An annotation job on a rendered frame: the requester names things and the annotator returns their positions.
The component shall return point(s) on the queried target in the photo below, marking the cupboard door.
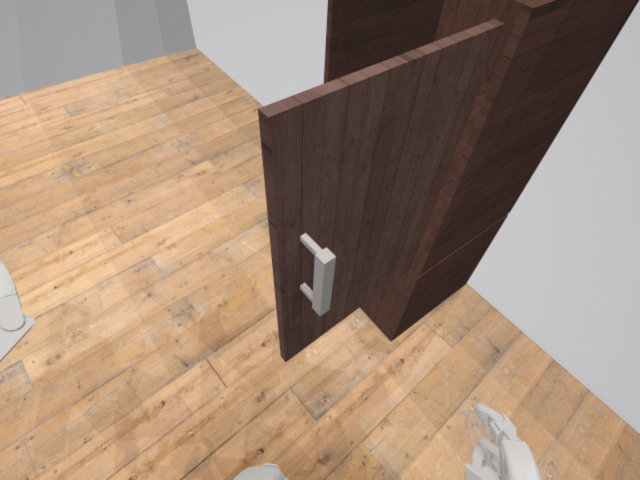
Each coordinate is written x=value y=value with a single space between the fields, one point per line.
x=357 y=164

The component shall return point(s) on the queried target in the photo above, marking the handle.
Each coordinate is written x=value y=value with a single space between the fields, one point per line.
x=324 y=267

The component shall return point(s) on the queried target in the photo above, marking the robot left shin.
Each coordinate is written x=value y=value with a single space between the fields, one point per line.
x=272 y=465

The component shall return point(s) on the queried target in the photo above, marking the robot left hand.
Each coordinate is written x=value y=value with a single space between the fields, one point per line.
x=14 y=325

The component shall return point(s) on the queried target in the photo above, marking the robot right hand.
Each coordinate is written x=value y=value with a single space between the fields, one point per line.
x=513 y=460

